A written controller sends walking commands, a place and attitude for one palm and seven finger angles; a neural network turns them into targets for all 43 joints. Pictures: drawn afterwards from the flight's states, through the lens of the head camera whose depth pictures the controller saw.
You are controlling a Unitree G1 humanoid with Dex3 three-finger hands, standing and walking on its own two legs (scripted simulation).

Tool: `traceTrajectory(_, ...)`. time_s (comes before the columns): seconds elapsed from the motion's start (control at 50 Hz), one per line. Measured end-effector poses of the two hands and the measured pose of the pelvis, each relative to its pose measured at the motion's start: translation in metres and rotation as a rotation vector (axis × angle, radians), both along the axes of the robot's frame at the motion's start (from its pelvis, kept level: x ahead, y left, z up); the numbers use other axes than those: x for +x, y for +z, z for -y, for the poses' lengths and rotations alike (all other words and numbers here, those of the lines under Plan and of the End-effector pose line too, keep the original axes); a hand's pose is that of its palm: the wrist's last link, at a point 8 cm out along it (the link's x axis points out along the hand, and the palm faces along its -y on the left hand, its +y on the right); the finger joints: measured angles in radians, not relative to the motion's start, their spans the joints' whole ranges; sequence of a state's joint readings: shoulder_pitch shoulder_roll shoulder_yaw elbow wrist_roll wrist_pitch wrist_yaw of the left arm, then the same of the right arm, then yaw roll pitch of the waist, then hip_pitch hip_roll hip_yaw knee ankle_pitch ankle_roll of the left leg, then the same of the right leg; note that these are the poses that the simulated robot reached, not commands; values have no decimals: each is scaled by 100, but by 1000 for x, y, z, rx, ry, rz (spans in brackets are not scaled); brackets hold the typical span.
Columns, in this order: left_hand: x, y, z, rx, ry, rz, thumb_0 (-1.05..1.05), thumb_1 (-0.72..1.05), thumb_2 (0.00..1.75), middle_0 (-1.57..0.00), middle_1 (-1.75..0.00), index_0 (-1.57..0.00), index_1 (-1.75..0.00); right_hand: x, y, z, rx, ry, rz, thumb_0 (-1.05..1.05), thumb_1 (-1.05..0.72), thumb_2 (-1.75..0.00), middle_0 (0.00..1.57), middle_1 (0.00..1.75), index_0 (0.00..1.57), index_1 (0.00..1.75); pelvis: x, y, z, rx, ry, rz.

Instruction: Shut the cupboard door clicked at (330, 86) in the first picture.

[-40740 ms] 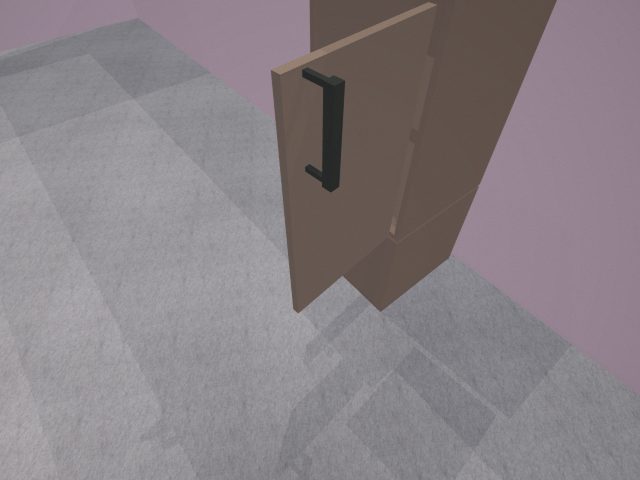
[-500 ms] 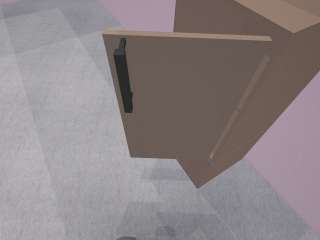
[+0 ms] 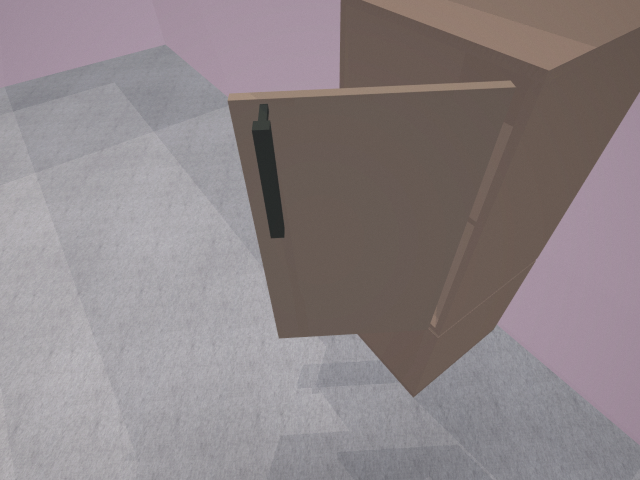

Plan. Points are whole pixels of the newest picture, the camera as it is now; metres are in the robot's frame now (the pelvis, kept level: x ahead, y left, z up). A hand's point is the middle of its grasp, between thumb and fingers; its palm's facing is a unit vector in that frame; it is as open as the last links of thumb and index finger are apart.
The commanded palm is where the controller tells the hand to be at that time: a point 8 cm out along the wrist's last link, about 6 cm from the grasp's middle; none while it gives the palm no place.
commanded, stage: come to a stop and stand still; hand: left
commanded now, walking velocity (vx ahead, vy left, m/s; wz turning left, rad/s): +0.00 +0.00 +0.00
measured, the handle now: (271, 176) +0.45 +0.09 +0.16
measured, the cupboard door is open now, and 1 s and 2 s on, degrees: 57 57 57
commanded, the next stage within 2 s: look again from close up in 0.02 s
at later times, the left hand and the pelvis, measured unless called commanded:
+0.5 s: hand out of the picture +0.00 +0.14 -0.17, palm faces +0.02 -0.98 -0.19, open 7.4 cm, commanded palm none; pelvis +0.01 -0.02 +0.01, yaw +1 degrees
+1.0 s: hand out of the picture +0.00 +0.10 -0.17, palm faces +0.07 -0.98 -0.16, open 7.4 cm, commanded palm none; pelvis +0.03 -0.06 +0.01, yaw +3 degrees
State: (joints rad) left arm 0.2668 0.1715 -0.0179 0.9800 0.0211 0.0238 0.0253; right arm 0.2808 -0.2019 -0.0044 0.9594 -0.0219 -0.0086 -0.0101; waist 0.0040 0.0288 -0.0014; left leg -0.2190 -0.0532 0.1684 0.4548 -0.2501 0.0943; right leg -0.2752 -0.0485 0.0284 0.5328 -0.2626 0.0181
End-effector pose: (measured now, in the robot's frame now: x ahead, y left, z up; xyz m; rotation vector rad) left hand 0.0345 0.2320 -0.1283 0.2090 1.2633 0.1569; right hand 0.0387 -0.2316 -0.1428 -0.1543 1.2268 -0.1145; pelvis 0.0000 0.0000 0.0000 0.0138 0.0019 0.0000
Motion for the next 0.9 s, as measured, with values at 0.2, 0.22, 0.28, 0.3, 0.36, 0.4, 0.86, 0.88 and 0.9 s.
traceTrajectory(0.2, -21, -7, 12, -34, 17, -86, 1, 91, 90, -20, -30, -20, -30, -40, 2, 3, -11, -25, -141, 0, -91, -89, 20, 30, 20, 30, 3, 4, 5, -1, 4, 3)
traceTrajectory(0.22, -23, -7, 14, -37, 19, -95, 1, 91, 90, -20, -30, -20, -30, -42, 2, 3, -9, -26, -148, 0, -91, -89, 20, 30, 20, 30, 4, 5, 6, -1, 4, 3)
traceTrajectory(0.28, -28, -8, 19, -45, 25, -117, 1, 91, 90, -20, -30, -20, -30, -43, 2, 1, 0, -28, -160, 0, -91, -89, 20, 30, 20, 30, 6, 5, 8, -2, 4, 5)
traceTrajectory(0.3, -30, -8, 21, -47, 27, -123, 1, 91, 90, -20, -30, -20, -30, -42, 2, 0, 3, -28, -162, 0, -91, -89, 20, 30, 20, 30, 6, 5, 9, -2, 4, 5)
traceTrajectory(0.36, -33, -9, 27, -53, 34, -137, 1, 91, 90, -20, -30, -20, -30, -39, 1, -2, 14, -27, -161, 0, -91, -89, 20, 30, 20, 30, 8, 6, 12, -2, 5, 7)
traceTrajectory(0.4, -34, -9, 30, -55, 39, -142, 1, 91, 90, -20, -30, -20, -30, -36, 0, -3, 20, -25, -158, 0, -91, -89, 20, 30, 20, 30, 10, 6, 14, -2, 6, 9)
traceTrajectory(0.86, -34, -11, 62, -71, 71, -152, 1, 92, 90, -20, -30, -19, -30, -19, 1, 22, 11, -10, -169, 0, -92, -89, 20, 30, 20, 30, 22, 7, 41, -1, 31, 12)
traceTrajectory(0.88, -34, -12, 64, -73, 75, -153, 1, 92, 90, -20, -30, -19, -30, -19, 1, 22, 11, -9, -173, 0, -91, -89, 20, 30, 20, 30, 23, 7, 43, 0, 35, 12)
traceTrajectory(0.9, -34, -12, 66, -75, 79, -154, 1, 92, 90, -20, -30, -19, -30, -19, 1, 23, 11, -7, -177, 0, -91, -89, 20, 30, 20, 30, 23, 7, 45, 0, 40, 11)
